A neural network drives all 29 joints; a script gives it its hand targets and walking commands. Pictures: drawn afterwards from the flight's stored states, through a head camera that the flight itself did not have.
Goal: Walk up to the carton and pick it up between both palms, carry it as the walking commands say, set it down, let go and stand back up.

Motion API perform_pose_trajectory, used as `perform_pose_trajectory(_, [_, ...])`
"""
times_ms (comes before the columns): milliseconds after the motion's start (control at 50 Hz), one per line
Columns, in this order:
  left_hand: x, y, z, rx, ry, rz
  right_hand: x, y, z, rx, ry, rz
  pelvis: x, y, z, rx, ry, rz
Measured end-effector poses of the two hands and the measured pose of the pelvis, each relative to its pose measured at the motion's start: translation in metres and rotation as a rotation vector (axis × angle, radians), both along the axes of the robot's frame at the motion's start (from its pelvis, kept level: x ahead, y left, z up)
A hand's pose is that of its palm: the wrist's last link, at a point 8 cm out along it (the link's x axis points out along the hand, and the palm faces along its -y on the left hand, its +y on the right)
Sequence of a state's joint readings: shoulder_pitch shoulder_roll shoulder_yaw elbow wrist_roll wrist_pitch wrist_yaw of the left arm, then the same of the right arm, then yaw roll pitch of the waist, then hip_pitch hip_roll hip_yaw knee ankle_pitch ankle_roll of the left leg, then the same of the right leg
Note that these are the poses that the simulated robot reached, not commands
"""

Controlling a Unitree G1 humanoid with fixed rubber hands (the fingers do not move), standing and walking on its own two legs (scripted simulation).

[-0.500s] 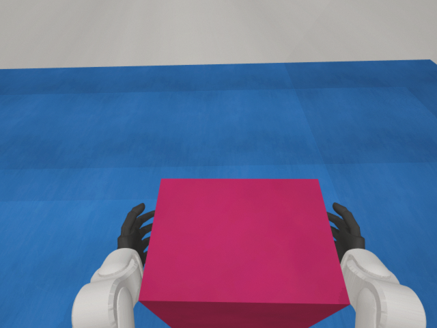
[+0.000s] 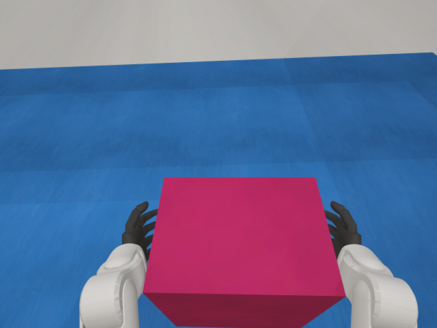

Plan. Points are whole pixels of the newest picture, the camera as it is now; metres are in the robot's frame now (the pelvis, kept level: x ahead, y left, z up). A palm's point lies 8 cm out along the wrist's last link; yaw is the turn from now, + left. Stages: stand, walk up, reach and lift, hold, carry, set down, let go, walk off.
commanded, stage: carry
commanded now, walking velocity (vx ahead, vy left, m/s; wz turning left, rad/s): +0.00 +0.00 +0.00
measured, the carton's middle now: (238, 260) +0.25 +0.00 +0.01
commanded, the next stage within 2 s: none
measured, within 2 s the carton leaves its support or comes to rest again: neither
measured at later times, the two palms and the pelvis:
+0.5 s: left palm (118, 267) +0.21 +0.18 +0.09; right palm (340, 264) +0.21 -0.15 +0.09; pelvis -0.03 +0.01 +0.01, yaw +0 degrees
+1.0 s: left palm (100, 291) +0.17 +0.19 +0.09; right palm (342, 288) +0.18 -0.14 +0.09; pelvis -0.07 +0.03 +0.01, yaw +1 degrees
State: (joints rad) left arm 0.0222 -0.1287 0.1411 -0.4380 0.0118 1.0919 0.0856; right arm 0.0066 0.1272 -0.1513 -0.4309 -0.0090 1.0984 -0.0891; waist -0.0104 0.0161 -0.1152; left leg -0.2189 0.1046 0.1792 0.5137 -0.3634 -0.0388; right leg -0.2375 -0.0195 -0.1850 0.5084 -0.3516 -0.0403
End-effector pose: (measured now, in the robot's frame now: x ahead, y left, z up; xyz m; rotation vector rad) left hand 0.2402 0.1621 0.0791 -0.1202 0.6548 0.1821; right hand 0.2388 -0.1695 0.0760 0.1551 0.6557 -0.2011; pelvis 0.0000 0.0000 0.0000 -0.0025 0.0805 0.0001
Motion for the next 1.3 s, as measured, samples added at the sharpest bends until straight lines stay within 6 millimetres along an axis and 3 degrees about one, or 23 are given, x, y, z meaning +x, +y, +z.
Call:
perform_pose_trajectory(160, [-0.002,0.006,0.0,-0.004,-0.02,0.015,0.003,0.006,0.001,-0.01,-0.02,0.019,-0.008,0.002,0.001,0.005,0.01,0.0])
perform_pose_trajectory(800, [-0.057,0.026,0.011,-0.015,-0.032,0.016,-0.052,0.026,0.016,-0.018,-0.033,0.018,-0.055,0.022,0.007,0.003,-0.027,0.006])
perform_pose_trajectory(1300, [-0.081,0.033,0.016,-0.009,-0.03,0.014,-0.076,0.033,0.02,-0.012,-0.032,0.014,-0.075,0.029,0.006,0.0,-0.038,0.013])
